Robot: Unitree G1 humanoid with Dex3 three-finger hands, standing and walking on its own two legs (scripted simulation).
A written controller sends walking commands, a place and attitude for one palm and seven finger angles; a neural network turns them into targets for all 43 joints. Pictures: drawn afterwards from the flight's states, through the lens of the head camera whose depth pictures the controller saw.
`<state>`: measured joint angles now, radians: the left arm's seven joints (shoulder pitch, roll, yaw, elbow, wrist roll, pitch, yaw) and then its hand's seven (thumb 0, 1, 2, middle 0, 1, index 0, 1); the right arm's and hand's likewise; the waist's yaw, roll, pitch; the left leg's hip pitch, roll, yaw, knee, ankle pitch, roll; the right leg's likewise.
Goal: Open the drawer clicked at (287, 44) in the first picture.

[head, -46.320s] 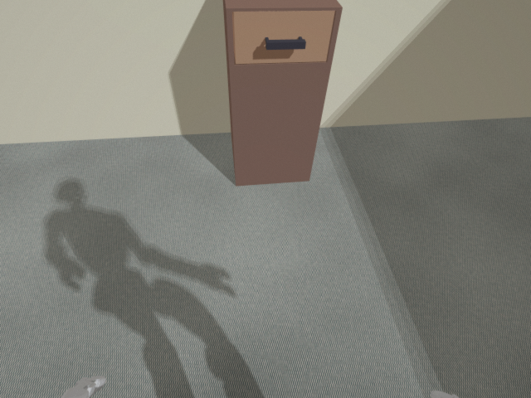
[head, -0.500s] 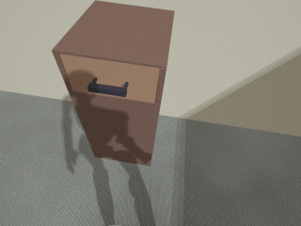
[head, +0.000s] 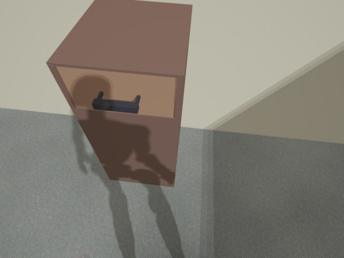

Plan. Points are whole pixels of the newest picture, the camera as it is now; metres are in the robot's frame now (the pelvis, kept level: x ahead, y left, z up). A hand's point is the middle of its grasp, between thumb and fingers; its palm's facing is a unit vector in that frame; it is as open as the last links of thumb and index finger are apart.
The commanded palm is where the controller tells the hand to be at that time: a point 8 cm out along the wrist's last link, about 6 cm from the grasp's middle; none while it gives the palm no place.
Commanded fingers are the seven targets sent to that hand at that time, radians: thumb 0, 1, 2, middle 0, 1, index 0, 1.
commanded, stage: come to a stop and stand still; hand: left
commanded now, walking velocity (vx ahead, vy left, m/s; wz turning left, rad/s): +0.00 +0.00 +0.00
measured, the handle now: (117, 101) +0.54 +0.20 -0.01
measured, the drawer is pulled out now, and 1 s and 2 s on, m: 0.00 0.00 0.00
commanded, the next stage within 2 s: look again from close up in 0.66 s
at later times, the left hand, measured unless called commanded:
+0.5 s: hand out of the picture -0.02 +0.20 -0.16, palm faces +0.02 -0.97 -0.24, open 7.4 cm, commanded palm none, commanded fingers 0.00 0.90 0.90 -0.20 -0.30 -0.20 -0.30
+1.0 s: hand out of the picture -0.04 +0.16 -0.17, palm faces +0.04 -0.99 -0.16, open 7.4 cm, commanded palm none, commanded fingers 0.00 0.90 0.90 -0.20 -0.30 -0.20 -0.30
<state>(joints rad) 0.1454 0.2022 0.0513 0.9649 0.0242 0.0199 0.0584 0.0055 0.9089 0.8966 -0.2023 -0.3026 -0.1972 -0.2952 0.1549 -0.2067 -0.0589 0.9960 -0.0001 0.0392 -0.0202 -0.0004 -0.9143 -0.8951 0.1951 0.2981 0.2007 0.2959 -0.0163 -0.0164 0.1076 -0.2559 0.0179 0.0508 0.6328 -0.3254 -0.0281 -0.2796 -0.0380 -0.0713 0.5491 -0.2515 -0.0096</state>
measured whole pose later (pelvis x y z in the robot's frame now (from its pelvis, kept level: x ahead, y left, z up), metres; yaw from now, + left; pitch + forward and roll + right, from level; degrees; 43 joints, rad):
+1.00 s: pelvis -0.03 +0.01 +0.00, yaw -1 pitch -1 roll +0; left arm 0.35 0.11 0.00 1.09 0.02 0.00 0.03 0.01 0.92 0.90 -0.20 -0.30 -0.20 -0.29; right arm 0.36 -0.12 0.01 1.05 -0.02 -0.02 -0.02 0.00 -0.91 -0.90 0.20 0.30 0.20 0.30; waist 0.00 0.01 -0.01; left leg -0.21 0.00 0.08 0.48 -0.26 0.02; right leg -0.29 -0.01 0.00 0.48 -0.17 0.00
